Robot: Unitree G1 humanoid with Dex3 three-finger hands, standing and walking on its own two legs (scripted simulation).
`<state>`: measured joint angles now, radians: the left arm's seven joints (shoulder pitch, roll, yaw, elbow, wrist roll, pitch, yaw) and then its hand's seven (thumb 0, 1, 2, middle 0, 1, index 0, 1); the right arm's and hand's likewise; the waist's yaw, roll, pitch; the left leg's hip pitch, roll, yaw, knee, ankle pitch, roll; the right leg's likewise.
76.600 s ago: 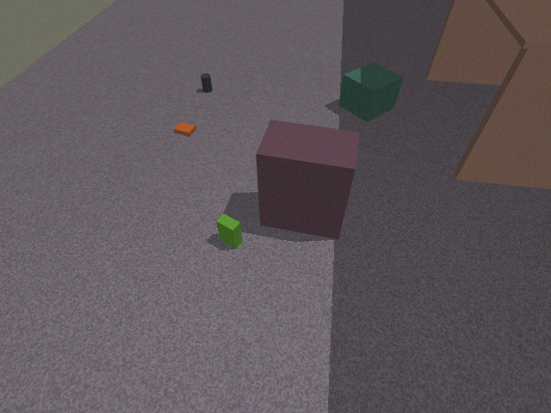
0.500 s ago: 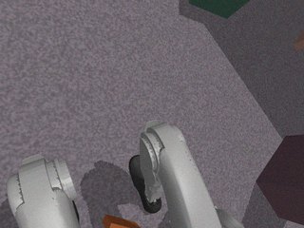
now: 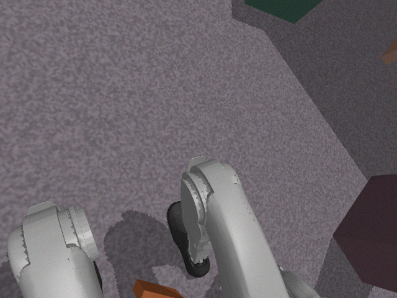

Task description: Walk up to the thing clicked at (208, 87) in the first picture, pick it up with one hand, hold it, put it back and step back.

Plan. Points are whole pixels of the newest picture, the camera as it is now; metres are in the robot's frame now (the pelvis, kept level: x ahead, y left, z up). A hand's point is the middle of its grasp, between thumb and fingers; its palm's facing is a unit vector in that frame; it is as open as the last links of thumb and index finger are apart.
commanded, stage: settle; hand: left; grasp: from above
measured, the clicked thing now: out of the picture +0.47 +0.32 -0.25
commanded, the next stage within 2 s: lift in 1.02 s
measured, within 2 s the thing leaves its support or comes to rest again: leaves its support in 0.54 s
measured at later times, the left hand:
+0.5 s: hand out of the picture +0.46 +0.31 -0.21, palm faces -0.38 -0.13 -0.92, open 8.7 cm
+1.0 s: hand out of the picture +0.45 +0.31 -0.11, palm faces -0.44 -0.10 -0.89, open 8.1 cm
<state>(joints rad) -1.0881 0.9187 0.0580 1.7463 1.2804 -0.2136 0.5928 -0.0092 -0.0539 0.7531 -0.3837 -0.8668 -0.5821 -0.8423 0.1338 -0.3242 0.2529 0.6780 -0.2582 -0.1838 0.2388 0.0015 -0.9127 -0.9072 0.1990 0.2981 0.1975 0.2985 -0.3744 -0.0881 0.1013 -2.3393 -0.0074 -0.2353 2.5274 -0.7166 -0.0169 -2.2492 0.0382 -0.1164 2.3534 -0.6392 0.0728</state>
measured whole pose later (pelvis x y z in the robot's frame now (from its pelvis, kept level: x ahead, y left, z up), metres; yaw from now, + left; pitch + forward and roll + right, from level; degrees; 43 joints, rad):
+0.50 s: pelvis +0.00 +0.00 +0.00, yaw +0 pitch +31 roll -13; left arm -1.00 0.86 0.13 1.58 1.29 -0.18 0.55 -0.01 0.05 0.74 -0.54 -0.86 -0.70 -0.84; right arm 0.18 -0.31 0.20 0.70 -0.24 -0.17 0.24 0.00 -0.93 -0.91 0.20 0.30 0.20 0.30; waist -0.35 -0.06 0.04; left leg -2.36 -0.01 -0.23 2.51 -0.72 -0.02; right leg -2.27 0.03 -0.11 2.35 -0.65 0.05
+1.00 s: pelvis +0.00 -0.01 +0.04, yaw +6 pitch +34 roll -8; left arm -1.00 0.72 0.04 1.38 1.22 -0.18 0.28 -0.04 0.13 0.56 -0.62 -0.73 -0.81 -0.74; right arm 0.17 -0.32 0.07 0.70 -0.13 -0.03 0.16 0.00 -0.93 -0.91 0.20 0.30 0.20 0.30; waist -0.25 0.01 -0.05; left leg -2.27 -0.02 -0.15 2.36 -0.68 -0.03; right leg -2.21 0.00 -0.06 2.26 -0.64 0.05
